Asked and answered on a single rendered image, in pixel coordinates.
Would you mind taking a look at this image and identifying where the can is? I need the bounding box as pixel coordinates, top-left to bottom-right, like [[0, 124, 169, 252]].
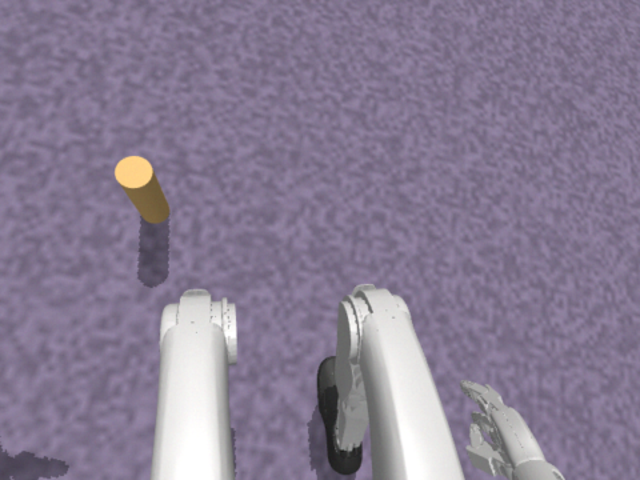
[[115, 156, 170, 224]]

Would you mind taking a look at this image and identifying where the right robot arm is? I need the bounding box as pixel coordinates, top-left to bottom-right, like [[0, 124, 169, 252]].
[[512, 460, 565, 480]]

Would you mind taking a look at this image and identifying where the right robot foot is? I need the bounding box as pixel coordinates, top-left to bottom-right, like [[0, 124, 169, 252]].
[[317, 356, 362, 475]]

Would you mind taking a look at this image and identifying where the right robot hand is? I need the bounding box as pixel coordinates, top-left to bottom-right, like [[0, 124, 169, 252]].
[[460, 380, 547, 480]]

